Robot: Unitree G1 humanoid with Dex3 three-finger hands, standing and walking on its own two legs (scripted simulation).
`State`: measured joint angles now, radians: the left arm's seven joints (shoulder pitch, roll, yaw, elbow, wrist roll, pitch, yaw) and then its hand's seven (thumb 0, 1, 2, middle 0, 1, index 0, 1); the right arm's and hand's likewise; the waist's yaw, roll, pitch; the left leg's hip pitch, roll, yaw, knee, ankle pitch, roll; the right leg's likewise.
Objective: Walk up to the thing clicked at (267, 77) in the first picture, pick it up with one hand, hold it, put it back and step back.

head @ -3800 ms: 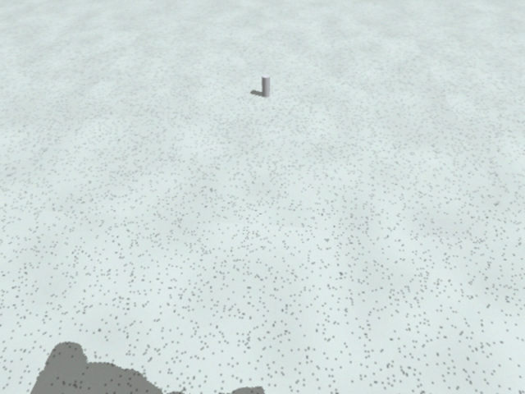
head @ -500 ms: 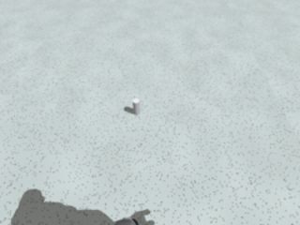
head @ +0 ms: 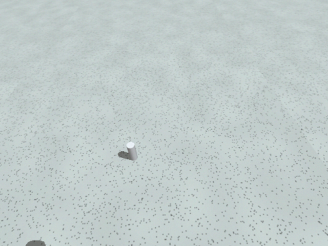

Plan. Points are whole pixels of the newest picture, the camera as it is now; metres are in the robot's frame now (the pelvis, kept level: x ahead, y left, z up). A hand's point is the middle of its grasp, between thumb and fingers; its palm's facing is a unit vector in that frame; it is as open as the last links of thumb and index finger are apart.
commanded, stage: walk up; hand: left
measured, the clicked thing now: (132, 151) +0.90 +0.26 -0.68
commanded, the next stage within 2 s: none
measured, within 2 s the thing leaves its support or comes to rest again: neither
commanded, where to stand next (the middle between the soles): +0.57 +0.05 m, yaw +1 degrees
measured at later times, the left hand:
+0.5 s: hand out of the picture +0.16 +0.29 -0.15, palm faces +0.07 -0.93 -0.36, open 7.4 cm
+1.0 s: hand (74, 184) +0.36 +0.31 -0.12, palm faces -0.05 -0.90 -0.43, open 7.4 cm
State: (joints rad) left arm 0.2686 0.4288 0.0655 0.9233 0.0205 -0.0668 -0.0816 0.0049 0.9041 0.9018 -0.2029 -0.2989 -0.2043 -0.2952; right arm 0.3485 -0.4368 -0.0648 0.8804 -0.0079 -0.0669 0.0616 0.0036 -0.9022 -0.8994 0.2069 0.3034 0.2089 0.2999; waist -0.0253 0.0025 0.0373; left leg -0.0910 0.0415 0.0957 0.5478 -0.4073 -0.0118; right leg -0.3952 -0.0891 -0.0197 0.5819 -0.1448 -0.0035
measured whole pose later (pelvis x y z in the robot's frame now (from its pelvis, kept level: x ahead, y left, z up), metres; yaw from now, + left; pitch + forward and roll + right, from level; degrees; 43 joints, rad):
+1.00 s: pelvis +0.32 +0.02 +0.00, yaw +1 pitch -2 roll +2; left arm 0.31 0.42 0.05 0.93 0.02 -0.07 -0.06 0.01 0.90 0.90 -0.20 -0.30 -0.20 -0.30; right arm 0.35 -0.43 -0.06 0.86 -0.01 -0.05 0.06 0.00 -0.90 -0.90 0.21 0.30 0.21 0.30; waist -0.02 0.03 0.06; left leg -0.14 0.01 0.12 0.55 -0.37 0.02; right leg -0.36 -0.06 -0.02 0.55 -0.16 -0.01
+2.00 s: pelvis +0.48 +0.07 +0.00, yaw -1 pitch -3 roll +0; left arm 0.23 0.37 0.01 1.01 0.02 -0.01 -0.01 0.00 0.90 0.90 -0.20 -0.30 -0.20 -0.29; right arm 0.19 -0.37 -0.01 0.95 0.01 -0.01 0.02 0.00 -0.91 -0.90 0.20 0.30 0.21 0.30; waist 0.00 0.03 0.08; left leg -0.29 0.01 0.10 0.59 -0.27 0.03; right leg -0.29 -0.03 -0.01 0.60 -0.26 0.00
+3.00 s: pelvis +0.52 +0.06 +0.03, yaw +0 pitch -2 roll +0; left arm 0.09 0.33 0.00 1.17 0.01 -0.01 -0.01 0.00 0.90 0.90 -0.20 -0.30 -0.20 -0.30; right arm 0.08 -0.35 0.00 1.17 -0.01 -0.02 0.01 0.00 -0.91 -0.90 0.20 0.30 0.21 0.30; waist 0.00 0.01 0.04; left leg -0.12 0.03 0.08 0.31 -0.16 0.00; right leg -0.11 0.00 -0.02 0.31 -0.17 -0.01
